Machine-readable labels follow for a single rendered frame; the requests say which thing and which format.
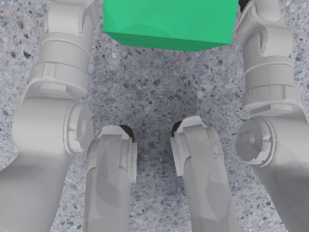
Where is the robot right upper arm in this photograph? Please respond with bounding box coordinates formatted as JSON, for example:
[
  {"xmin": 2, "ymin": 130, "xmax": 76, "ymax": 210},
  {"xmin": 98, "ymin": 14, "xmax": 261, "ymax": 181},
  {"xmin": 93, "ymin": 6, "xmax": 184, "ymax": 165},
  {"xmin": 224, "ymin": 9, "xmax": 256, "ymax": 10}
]
[{"xmin": 235, "ymin": 115, "xmax": 309, "ymax": 232}]

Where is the right robot hand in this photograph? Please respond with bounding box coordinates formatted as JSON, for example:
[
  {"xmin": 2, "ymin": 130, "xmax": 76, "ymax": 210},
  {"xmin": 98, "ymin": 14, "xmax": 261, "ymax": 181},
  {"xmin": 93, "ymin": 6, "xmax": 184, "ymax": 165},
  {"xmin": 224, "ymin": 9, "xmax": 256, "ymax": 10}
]
[{"xmin": 239, "ymin": 0, "xmax": 249, "ymax": 13}]

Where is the robot left upper arm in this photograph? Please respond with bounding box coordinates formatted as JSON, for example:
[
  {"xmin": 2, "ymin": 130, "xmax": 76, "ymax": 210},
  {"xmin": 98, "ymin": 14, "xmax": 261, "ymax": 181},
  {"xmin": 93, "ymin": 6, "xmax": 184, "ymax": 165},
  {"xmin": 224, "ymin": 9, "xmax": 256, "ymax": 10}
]
[{"xmin": 0, "ymin": 96, "xmax": 94, "ymax": 232}]

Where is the right robot shin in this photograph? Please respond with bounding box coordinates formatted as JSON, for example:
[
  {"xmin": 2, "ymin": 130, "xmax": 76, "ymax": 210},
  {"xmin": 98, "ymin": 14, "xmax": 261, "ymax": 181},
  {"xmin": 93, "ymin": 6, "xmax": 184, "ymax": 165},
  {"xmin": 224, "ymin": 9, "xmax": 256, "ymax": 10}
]
[{"xmin": 176, "ymin": 116, "xmax": 224, "ymax": 161}]

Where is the carton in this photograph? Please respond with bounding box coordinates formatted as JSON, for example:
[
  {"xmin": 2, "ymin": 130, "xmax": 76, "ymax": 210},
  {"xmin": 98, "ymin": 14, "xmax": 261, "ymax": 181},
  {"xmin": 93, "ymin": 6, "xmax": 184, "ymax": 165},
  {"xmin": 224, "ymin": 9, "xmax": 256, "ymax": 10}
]
[{"xmin": 102, "ymin": 0, "xmax": 239, "ymax": 52}]

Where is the right robot foot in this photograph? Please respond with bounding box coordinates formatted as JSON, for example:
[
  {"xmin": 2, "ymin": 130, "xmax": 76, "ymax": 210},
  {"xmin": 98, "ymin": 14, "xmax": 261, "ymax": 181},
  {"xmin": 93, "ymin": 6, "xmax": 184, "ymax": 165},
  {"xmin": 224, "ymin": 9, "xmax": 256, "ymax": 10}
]
[{"xmin": 172, "ymin": 121, "xmax": 182, "ymax": 137}]

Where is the robot right forearm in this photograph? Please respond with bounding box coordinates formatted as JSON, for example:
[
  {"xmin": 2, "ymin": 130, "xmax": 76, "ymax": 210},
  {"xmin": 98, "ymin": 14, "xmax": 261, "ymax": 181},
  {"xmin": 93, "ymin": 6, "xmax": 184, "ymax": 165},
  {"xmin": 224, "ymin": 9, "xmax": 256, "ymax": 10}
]
[{"xmin": 236, "ymin": 0, "xmax": 309, "ymax": 126}]

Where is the robot left forearm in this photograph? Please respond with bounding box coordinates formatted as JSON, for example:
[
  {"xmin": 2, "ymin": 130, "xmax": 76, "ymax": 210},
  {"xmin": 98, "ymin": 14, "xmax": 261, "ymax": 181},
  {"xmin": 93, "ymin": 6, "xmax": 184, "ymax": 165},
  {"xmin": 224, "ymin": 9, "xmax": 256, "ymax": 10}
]
[{"xmin": 12, "ymin": 0, "xmax": 100, "ymax": 142}]

